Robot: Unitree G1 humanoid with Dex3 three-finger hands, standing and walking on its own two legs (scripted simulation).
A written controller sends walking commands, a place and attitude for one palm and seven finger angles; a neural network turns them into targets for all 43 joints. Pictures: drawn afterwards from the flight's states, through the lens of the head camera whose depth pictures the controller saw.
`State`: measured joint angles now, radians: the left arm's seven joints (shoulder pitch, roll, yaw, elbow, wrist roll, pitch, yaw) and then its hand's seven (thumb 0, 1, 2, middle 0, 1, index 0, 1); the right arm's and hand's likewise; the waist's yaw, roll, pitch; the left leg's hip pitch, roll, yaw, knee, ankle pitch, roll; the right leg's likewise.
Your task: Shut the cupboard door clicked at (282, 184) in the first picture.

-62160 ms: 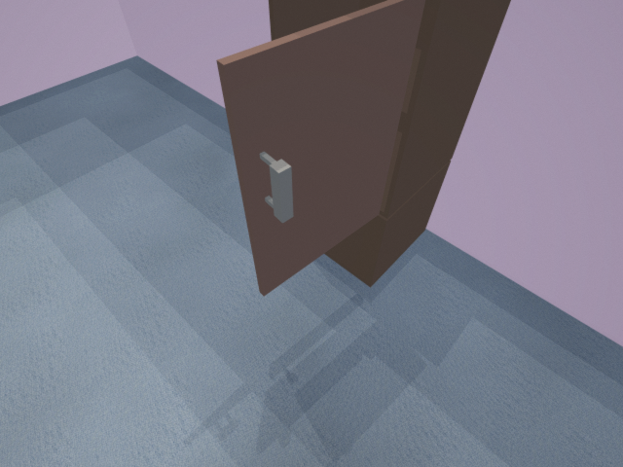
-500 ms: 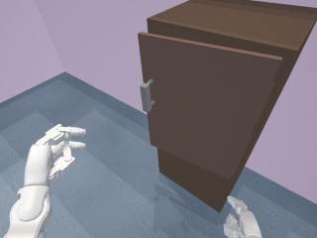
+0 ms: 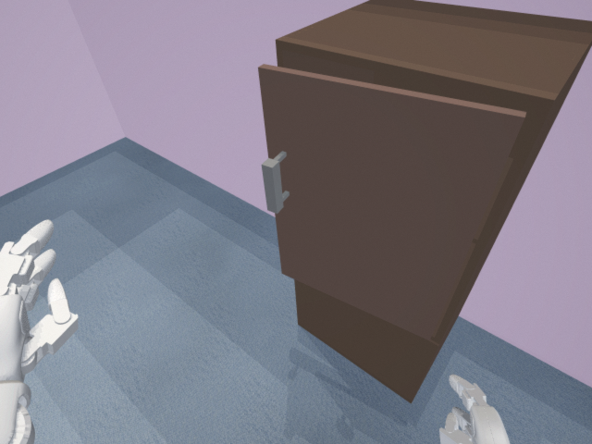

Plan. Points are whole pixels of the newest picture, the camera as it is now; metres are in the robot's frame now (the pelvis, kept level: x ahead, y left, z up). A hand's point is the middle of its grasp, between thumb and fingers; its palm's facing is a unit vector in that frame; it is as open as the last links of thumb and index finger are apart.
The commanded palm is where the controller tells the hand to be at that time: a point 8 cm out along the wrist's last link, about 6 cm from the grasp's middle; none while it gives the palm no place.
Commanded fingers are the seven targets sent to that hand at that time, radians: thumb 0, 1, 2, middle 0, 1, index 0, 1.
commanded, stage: draw the hand back to the body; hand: left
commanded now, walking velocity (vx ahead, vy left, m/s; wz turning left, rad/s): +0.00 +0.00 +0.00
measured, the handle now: (278, 181) +0.62 +0.12 +0.02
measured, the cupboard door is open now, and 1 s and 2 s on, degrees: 8 8 8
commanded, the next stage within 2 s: step back with the hand held close in 0.08 s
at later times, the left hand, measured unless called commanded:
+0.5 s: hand (61, 312) +0.20 +0.28 +0.15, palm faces +0.37 -0.79 -0.49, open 7.4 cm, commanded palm +0.14 +0.32 +0.17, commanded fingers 0.00 0.90 0.90 -0.20 -0.30 -0.20 -0.30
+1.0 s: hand out of the picture +0.08 +0.31 +0.16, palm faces +0.50 -0.75 -0.43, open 7.4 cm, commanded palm +0.02 +0.34 +0.17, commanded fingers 0.00 0.90 0.90 -0.20 -0.30 -0.20 -0.30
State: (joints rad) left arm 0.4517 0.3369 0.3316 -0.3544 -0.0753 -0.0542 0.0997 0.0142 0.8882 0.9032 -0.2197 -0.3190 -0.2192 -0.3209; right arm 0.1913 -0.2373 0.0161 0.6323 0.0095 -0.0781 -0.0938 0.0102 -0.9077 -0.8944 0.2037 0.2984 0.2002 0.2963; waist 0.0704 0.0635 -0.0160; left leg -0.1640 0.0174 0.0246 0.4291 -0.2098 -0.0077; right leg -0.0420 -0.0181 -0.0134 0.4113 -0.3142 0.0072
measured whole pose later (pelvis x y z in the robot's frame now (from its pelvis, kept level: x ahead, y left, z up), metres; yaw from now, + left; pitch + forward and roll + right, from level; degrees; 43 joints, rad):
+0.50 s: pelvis -0.01 +0.02 +0.00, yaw -1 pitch +1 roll +0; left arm 0.52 0.41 0.38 -0.41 -0.08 -0.11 0.11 0.01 0.89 0.90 -0.21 -0.30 -0.21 -0.30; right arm 0.17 -0.25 -0.01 0.58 0.02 0.03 -0.10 0.01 -0.91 -0.89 0.20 0.30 0.20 0.30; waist 0.01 0.06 -0.02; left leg -0.30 0.01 0.06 0.50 -0.22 0.02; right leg -0.18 -0.03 0.02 0.47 -0.30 0.04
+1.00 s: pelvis -0.11 +0.03 -0.02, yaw +2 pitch -1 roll -2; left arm 0.51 0.40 0.44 -0.49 -0.04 -0.22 0.15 0.01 0.88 0.90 -0.21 -0.30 -0.21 -0.30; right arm 0.23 -0.21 0.01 0.59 0.00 -0.07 -0.09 0.01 -0.91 -0.89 0.21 0.30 0.20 0.30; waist 0.02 0.02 0.01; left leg -0.49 0.02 0.02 0.65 -0.25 0.04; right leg -0.35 -0.01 -0.01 0.61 -0.25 0.03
